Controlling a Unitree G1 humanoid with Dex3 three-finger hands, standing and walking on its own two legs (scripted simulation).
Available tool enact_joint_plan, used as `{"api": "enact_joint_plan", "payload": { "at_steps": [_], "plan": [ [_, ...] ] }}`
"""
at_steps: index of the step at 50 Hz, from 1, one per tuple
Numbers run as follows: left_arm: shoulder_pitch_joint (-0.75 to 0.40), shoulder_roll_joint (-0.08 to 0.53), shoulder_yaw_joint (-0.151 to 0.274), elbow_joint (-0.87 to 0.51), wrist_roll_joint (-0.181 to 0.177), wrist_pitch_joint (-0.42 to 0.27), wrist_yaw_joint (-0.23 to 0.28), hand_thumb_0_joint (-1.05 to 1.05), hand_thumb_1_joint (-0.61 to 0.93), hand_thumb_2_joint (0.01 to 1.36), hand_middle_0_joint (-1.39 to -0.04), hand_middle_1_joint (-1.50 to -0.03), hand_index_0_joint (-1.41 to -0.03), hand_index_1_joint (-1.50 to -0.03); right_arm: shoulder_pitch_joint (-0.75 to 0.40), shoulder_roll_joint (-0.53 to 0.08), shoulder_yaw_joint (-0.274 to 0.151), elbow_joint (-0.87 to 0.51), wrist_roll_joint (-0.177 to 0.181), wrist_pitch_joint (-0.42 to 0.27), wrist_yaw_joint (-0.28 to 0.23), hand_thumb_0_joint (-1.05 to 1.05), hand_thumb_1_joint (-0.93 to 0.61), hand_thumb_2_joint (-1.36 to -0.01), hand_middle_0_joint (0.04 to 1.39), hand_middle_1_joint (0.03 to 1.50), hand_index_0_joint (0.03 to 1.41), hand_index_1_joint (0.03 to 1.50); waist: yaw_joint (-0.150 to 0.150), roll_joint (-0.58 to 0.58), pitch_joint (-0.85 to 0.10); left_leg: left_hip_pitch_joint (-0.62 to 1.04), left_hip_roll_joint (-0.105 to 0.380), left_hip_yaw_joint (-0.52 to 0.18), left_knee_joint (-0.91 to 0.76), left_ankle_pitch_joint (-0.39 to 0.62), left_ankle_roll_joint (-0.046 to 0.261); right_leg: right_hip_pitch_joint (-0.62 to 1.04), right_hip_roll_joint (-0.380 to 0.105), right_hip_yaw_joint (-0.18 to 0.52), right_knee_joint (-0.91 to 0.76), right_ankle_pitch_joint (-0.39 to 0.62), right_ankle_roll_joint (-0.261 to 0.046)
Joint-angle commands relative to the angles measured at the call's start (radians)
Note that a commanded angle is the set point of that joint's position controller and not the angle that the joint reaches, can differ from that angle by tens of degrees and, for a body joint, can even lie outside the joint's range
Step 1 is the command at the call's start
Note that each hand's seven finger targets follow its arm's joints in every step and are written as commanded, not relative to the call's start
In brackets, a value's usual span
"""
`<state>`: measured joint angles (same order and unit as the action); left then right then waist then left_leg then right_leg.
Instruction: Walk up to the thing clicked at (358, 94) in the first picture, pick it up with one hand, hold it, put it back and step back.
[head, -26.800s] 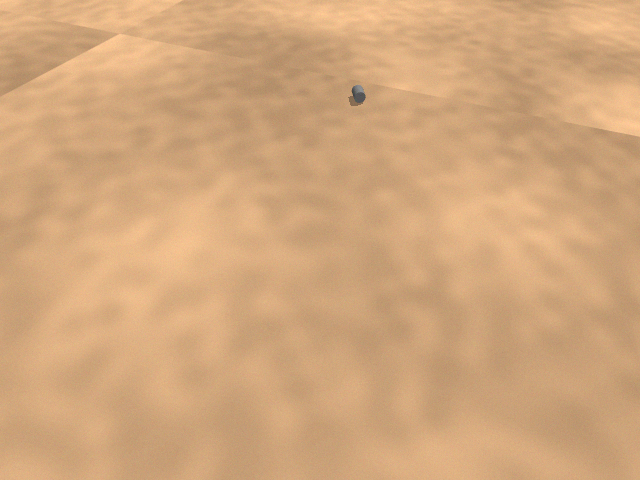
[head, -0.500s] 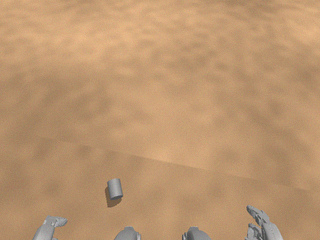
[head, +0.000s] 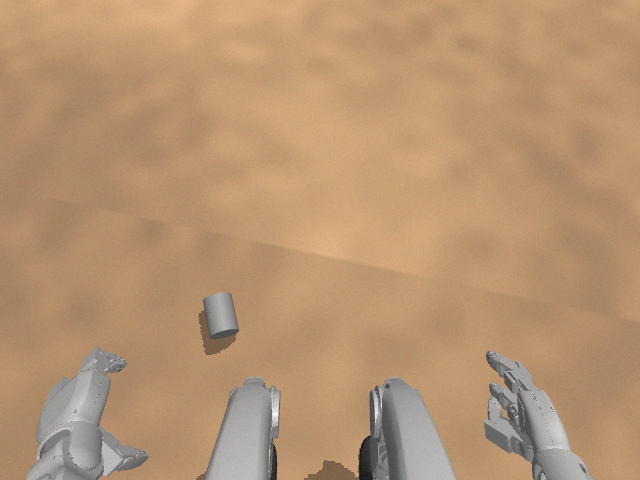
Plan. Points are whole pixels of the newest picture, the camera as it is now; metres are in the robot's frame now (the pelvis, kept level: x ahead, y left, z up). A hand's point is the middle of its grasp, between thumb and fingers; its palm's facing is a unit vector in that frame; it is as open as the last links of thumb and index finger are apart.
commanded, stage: rise first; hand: left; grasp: from above
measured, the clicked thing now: (220, 315) +0.44 +0.24 -0.54
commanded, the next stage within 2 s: none
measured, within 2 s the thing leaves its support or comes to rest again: neither
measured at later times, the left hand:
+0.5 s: hand (159, 349) +0.32 +0.29 -0.30, palm faces -0.40 -0.15 -0.91, open 13.6 cm
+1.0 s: hand (182, 333) +0.37 +0.28 -0.38, palm faces -0.41 -0.14 -0.90, open 14.0 cm
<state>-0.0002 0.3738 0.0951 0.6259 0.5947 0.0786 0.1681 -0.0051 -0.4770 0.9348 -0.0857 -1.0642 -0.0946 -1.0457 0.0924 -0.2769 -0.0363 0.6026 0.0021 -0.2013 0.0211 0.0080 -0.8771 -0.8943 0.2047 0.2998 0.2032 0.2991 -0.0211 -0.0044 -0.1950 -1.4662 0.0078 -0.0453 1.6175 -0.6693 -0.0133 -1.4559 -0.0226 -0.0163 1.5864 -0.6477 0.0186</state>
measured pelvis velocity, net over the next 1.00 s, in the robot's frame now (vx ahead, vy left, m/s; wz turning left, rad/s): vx -0.06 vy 0.01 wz -0.06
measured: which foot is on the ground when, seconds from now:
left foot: down 0.00-1.00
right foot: down 0.00-1.00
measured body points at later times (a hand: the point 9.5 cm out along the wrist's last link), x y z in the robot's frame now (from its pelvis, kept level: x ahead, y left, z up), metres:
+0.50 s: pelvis -0.06 +0.00 -0.16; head +0.14 +0.02 +0.25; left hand +0.34 +0.30 -0.25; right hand +0.04 -0.27 -0.29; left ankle +0.03 +0.12 -0.54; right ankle +0.04 -0.13 -0.54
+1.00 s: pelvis -0.06 +0.01 -0.21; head +0.17 +0.04 +0.18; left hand +0.39 +0.28 -0.33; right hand +0.00 -0.27 -0.33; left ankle +0.03 +0.12 -0.54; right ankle +0.04 -0.13 -0.54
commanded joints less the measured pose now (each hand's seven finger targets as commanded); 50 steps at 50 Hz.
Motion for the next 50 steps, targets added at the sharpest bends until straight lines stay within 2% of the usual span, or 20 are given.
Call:
{"api": "enact_joint_plan", "payload": {
  "at_steps": [1,4,6,8,11,12,14,19,21,23,24,27,31,33,36,38,40,43,49,50],
  "plan": [
    [-0.148,0.223,0.062,-0.061,0.113,-0.076,0.087,0.0,-0.436,0.92,-0.111,-1.006,-0.115,-1.002,0.047,-0.161,-0.079,-0.053,-0.003,-0.035,-0.002,0.0,-0.843,-0.887,0.2,0.3,0.2,0.3,0.01,0.103,-0.448,0.181,-0.019,0.026,-0.067,0.338,0.016,0.084,0.03,-0.01,-0.031,0.297,-0.05],
    [-0.269,0.273,0.068,-0.031,0.179,-0.086,0.127,0.0,-0.46,0.956,-0.081,-1.029,-0.084,-1.025,0.063,-0.171,-0.085,-0.026,-0.007,-0.013,0.008,0.0,-0.83,-0.883,0.2,0.3,0.2,0.3,0.008,0.096,-0.536,0.112,-0.022,0.043,0.024,0.341,0.02,0.055,0.031,-0.005,0.029,0.316,-0.046],
    [-0.355,0.298,0.074,0.011,0.203,-0.085,0.142,0.0,-0.471,0.961,-0.073,-1.049,-0.081,-1.04,0.059,-0.174,-0.088,-0.015,-0.012,-0.001,0.012,0.0,-0.843,-0.886,0.2,0.3,0.2,0.3,0.004,0.066,-0.555,0.047,-0.025,0.041,0.055,0.267,0.021,0.021,0.032,-0.011,0.053,0.25,-0.046],
    [-0.412,0.332,0.088,0.062,0.238,-0.089,0.157,0.0,-0.489,0.972,-0.076,-1.043,-0.083,-1.036,0.061,-0.177,-0.092,0.001,-0.018,0.013,0.012,0.0,-0.86,-0.891,0.2,0.3,0.2,0.3,0.017,0.08,-0.577,0.025,-0.025,0.045,0.08,0.221,0.02,-0.017,0.033,-0.014,0.079,0.196,-0.048],
    [-0.541,0.336,0.06,0.091,0.285,-0.095,0.175,0.0,-0.48,0.961,-0.083,-1.056,-0.097,-1.042,0.087,-0.18,-0.097,0.022,-0.027,0.031,0.01,0.0,-0.872,-0.894,0.2,0.299,0.2,0.299,-0.009,0.075,-0.644,-0.006,-0.025,0.052,0.138,0.209,0.025,-0.031,0.034,-0.017,0.112,0.189,-0.046],
    [-0.566,0.361,0.069,0.128,0.301,-0.096,0.184,0.0,-0.465,0.947,-0.072,-1.086,-0.097,-1.061,0.088,-0.179,-0.095,0.031,-0.03,0.036,0.01,0.0,-0.866,-0.892,0.2,0.3,0.2,0.3,-0.006,0.06,-0.638,-0.043,-0.026,0.057,0.154,0.196,0.028,-0.027,0.034,-0.016,0.12,0.177,-0.043],
    [-0.617,0.361,0.057,0.196,0.321,-0.1,0.196,0.0,-0.475,0.953,-0.07,-1.093,-0.095,-1.068,0.097,-0.174,-0.095,0.045,-0.038,0.044,0.01,0.0,-0.873,-0.894,0.2,0.3,0.2,0.3,-0.021,0.022,-0.618,-0.103,-0.027,0.06,0.183,0.155,0.037,-0.044,0.038,-0.016,0.121,0.134,-0.039],
    [-0.744,0.407,0.05,0.301,0.394,-0.11,0.225,0.0,-0.47,0.948,-0.074,-1.084,-0.102,-1.054,0.106,-0.169,-0.085,0.071,-0.054,0.059,0.012,0.0,-0.881,-0.895,0.2,0.299,0.2,0.299,-0.034,0.051,-0.567,-0.175,-0.03,0.058,0.216,0.054,0.039,-0.139,0.044,-0.029,0.17,0.014,-0.048],
    [-0.783,0.38,0.03,0.354,0.424,-0.114,0.242,0.0,-0.461,0.942,-0.07,-1.079,-0.102,-1.045,0.117,-0.17,-0.079,0.082,-0.058,0.061,0.014,0.0,-0.878,-0.894,0.2,0.299,0.2,0.299,-0.05,0.074,-0.552,-0.178,-0.029,0.05,0.223,0.04,0.038,-0.197,0.045,-0.047,0.201,0.011,-0.053],
    [-0.817,0.412,0.044,0.407,0.45,-0.12,0.264,0.0,-0.474,0.955,-0.073,-1.049,-0.097,-1.024,0.128,-0.173,-0.073,0.089,-0.06,0.064,0.016,0.0,-0.875,-0.893,0.2,0.299,0.2,0.299,-0.063,0.057,-0.525,-0.219,-0.031,0.041,0.242,0.017,0.042,-0.23,0.046,-0.055,0.221,-0.012,-0.053],
    [-0.829,0.398,0.035,0.434,0.464,-0.119,0.275,0.0,-0.493,0.977,-0.072,-1.034,-0.088,-1.017,0.133,-0.174,-0.068,0.097,-0.064,0.064,0.018,0.0,-0.874,-0.892,0.2,0.299,0.2,0.299,-0.07,0.081,-0.507,-0.224,-0.031,0.037,0.242,0.011,0.039,-0.261,0.043,-0.061,0.235,-0.008,-0.055],
    [-0.889,0.385,0.022,0.474,0.473,-0.122,0.3,0.0,-0.498,0.98,-0.076,-1.015,-0.087,-1.002,0.144,-0.17,-0.061,0.115,-0.074,0.063,0.027,0.0,-0.874,-0.893,0.2,0.299,0.2,0.299,-0.08,0.143,-0.517,-0.186,-0.026,0.025,0.251,0.022,0.031,-0.317,0.04,-0.076,0.278,0.016,-0.062],
    [-0.957,0.421,0.05,0.535,0.481,-0.109,0.333,0.0,-0.506,0.98,-0.078,-1.014,-0.087,-1.003,0.161,-0.183,-0.053,0.139,-0.085,0.063,0.035,0.0,-0.879,-0.895,0.2,0.299,0.2,0.299,-0.087,0.195,-0.533,-0.177,-0.021,0.017,0.275,0.05,0.026,-0.38,0.035,-0.085,0.328,0.052,-0.065],
    [-1.009,0.398,0.033,0.564,0.481,-0.103,0.341,0.0,-0.521,0.991,-0.073,-1.012,-0.08,-1.004,0.171,-0.19,-0.052,0.149,-0.091,0.059,0.041,0.0,-0.881,-0.895,0.2,0.299,0.2,0.299,-0.114,0.221,-0.503,-0.175,-0.016,0.001,0.273,0.024,0.023,-0.435,0.03,-0.097,0.349,0.043,-0.064],
    [-1.028,0.436,0.057,0.59,0.492,-0.1,0.353,0.0,-0.523,0.989,-0.072,-1.019,-0.08,-1.009,0.191,-0.19,-0.044,0.158,-0.097,0.059,0.049,0.0,-0.882,-0.896,0.2,0.299,0.2,0.299,-0.116,0.222,-0.538,-0.201,-0.022,0.018,0.309,0.058,0.029,-0.402,0.032,-0.092,0.361,0.072,-0.063],
    [-1.014,0.423,0.054,0.607,0.484,-0.091,0.358,0.0,-0.526,0.988,-0.075,-1.022,-0.082,-1.014,0.193,-0.183,-0.039,0.161,-0.104,0.061,0.057,0.0,-0.886,-0.896,0.2,0.299,0.2,0.299,-0.116,0.211,-0.546,-0.205,-0.02,0.029,0.332,0.08,0.031,-0.387,0.035,-0.09,0.362,0.09,-0.063],
    [-1.064,0.431,0.05,0.6,0.484,-0.094,0.358,0.0,-0.533,0.992,-0.075,-1.017,-0.081,-1.01,0.194,-0.19,-0.042,0.168,-0.106,0.06,0.064,0.0,-0.888,-0.897,0.2,0.299,0.2,0.299,-0.127,0.238,-0.567,-0.197,-0.019,0.02,0.342,0.091,0.028,-0.413,0.035,-0.095,0.391,0.1,-0.065],
    [-1.061,0.425,0.047,0.65,0.491,-0.094,0.351,0.0,-0.547,1.006,-0.073,-1.004,-0.073,-1.002,0.204,-0.194,-0.04,0.174,-0.107,0.062,0.07,0.0,-0.887,-0.897,0.2,0.299,0.2,0.299,-0.142,0.219,-0.517,-0.242,-0.02,0.016,0.361,0.074,0.031,-0.437,0.033,-0.098,0.4,0.091,-0.063],
    [-1.095,0.437,0.059,0.675,0.492,-0.103,0.353,0.0,-0.547,1.001,-0.08,-1.011,-0.081,-1.009,0.226,-0.198,-0.033,0.181,-0.117,0.056,0.088,0.0,-0.891,-0.898,0.2,0.299,0.2,0.299,-0.161,0.202,-0.52,-0.295,-0.023,0.03,0.407,0.086,0.039,-0.416,0.034,-0.097,0.416,0.108,-0.057],
    [-1.072,0.451,0.074,0.692,0.489,-0.101,0.355,0.0,-0.546,1.001,-0.079,-1.008,-0.079,-1.006,0.225,-0.201,-0.031,0.183,-0.118,0.056,0.092,0.0,-0.89,-0.897,0.2,0.299,0.2,0.299,-0.148,0.199,-0.519,-0.286,-0.02,0.023,0.407,0.092,0.038,-0.427,0.032,-0.1,0.427,0.11,-0.058]
  ]
}}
